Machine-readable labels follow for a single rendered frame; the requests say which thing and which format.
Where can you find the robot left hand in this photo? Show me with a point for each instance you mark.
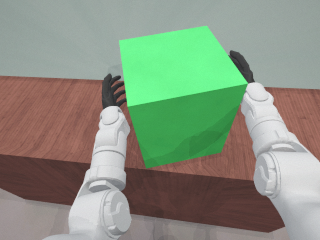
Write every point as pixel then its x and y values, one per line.
pixel 108 96

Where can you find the left robot forearm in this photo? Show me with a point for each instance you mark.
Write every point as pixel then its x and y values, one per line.
pixel 109 154

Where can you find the pedestal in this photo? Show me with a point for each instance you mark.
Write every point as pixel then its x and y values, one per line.
pixel 48 128

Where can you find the right robot forearm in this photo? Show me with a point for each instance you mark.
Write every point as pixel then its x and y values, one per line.
pixel 264 123

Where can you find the robot right hand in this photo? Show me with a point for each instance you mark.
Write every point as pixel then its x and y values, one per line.
pixel 242 65

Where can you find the left robot upper arm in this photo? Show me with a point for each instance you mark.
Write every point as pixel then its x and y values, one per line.
pixel 103 215

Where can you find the carton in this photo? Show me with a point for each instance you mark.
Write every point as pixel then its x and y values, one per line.
pixel 183 92

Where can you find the right robot upper arm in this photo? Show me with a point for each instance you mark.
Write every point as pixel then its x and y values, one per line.
pixel 291 180

